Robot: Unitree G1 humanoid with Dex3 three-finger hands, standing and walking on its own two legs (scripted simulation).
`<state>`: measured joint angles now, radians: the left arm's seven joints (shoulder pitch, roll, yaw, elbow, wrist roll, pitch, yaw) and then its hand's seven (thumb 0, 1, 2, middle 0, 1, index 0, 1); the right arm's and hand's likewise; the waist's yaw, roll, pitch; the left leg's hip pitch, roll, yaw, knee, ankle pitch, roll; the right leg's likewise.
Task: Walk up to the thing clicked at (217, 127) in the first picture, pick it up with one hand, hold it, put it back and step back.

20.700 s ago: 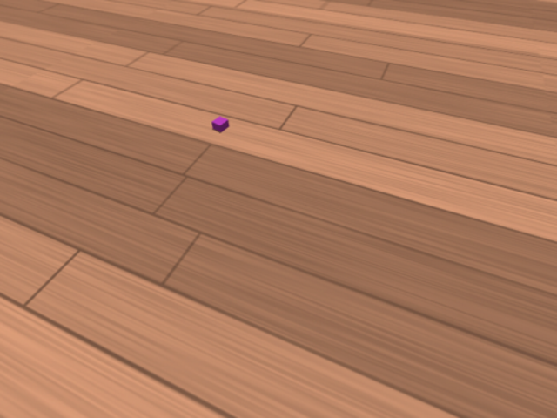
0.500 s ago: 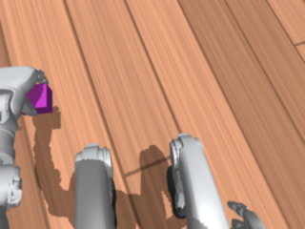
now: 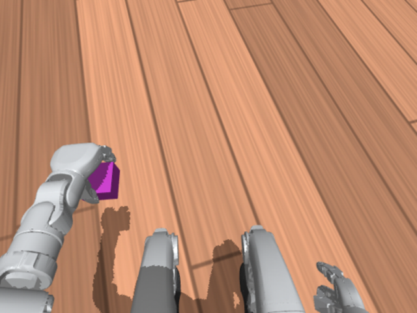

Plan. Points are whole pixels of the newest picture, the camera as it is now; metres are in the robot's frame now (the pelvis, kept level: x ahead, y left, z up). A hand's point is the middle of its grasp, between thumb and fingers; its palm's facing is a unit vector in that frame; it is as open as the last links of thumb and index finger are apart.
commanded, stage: lift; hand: left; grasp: from above
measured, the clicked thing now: (98, 181) +0.39 +0.26 -0.11
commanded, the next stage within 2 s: hold in 0.68 s
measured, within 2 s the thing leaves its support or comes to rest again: neither
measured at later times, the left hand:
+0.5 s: hand (75, 157) +0.37 +0.23 +0.07, palm faces -0.44 -0.08 -0.90, open 9.7 cm
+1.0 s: hand (58, 132) +0.37 +0.22 +0.13, palm faces -0.45 -0.07 -0.89, open 9.7 cm
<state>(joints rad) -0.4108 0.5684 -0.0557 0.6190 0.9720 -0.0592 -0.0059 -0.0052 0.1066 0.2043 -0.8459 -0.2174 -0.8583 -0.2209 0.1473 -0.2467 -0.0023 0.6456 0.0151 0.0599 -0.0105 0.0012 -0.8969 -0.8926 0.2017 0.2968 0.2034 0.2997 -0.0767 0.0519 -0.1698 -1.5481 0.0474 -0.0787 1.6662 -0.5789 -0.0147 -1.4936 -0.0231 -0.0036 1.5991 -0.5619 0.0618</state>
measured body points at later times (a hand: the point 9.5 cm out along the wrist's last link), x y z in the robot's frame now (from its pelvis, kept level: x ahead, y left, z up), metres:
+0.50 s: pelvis +0.04 -0.01 +0.14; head +0.10 -0.01 +0.58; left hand +0.38 +0.23 +0.12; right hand +0.14 -0.28 +0.01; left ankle +0.08 +0.13 -0.52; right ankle +0.09 -0.16 -0.52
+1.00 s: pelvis +0.07 -0.01 +0.18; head +0.10 -0.02 +0.63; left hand +0.39 +0.23 +0.18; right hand +0.18 -0.27 +0.06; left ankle +0.08 +0.13 -0.52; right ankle +0.09 -0.16 -0.52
